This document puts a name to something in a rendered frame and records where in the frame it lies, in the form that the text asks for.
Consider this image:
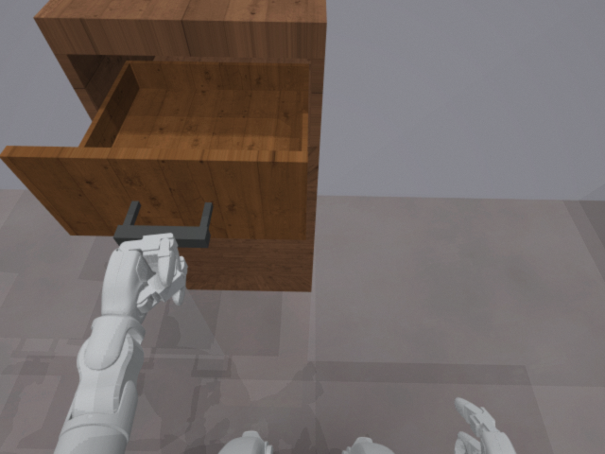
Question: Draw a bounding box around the cabinet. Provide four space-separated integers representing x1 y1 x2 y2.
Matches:
33 0 327 292

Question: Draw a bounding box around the right robot hand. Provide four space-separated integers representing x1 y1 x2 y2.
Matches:
454 397 516 454

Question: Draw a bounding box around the drawer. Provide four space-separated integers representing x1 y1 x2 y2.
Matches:
0 61 309 240

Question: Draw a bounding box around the handle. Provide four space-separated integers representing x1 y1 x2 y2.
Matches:
113 201 214 248

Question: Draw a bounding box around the robot left shin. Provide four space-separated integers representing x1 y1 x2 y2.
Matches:
242 431 261 439

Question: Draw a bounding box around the robot right shin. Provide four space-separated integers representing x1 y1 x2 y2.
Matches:
354 437 372 445

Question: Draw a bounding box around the left robot hand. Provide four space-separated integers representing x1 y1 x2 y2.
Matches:
101 233 188 324

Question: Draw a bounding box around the robot left forearm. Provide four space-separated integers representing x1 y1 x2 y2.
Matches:
54 314 146 454

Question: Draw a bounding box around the robot shin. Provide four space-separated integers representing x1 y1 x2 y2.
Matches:
354 437 372 445
242 431 261 439

